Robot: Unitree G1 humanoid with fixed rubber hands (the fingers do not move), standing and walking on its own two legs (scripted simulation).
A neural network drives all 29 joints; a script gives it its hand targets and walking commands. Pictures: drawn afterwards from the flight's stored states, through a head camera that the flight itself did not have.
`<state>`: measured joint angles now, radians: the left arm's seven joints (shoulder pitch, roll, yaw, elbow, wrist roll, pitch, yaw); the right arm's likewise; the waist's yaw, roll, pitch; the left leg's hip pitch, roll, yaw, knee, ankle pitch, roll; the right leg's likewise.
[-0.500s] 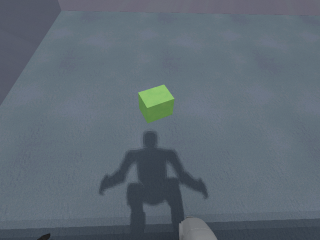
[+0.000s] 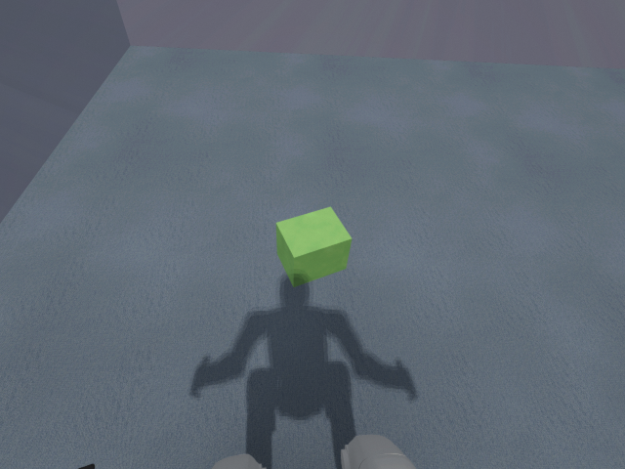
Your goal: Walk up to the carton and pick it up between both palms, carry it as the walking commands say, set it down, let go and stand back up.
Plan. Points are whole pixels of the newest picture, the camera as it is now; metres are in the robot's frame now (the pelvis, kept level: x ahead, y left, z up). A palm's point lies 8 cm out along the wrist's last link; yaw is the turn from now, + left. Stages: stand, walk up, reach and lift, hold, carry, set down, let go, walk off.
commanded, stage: walk up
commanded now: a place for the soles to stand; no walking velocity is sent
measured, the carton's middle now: (312, 246) +0.94 -0.08 -0.65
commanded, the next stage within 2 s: none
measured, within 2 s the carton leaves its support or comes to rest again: neither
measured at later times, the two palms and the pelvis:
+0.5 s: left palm (87, 409) +0.22 +0.31 -0.10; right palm (511, 359) +0.27 -0.32 -0.09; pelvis +0.18 -0.01 +0.00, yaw -1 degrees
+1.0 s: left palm (138, 286) +0.41 +0.28 -0.08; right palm (503, 298) +0.38 -0.36 -0.10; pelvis +0.33 -0.03 +0.00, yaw -1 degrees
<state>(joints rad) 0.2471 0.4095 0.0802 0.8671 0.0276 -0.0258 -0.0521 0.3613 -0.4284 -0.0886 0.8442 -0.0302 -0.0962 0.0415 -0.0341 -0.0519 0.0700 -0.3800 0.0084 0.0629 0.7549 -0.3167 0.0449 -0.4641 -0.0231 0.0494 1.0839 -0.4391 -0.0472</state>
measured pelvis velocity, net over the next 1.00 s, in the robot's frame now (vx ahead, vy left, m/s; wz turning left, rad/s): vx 0.33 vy -0.03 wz -0.02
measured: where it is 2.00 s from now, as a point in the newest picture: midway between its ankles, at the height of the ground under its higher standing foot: (303, 393)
